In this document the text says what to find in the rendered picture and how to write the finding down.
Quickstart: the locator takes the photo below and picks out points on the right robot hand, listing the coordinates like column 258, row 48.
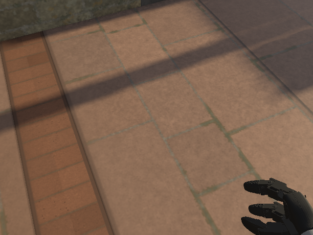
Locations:
column 293, row 217

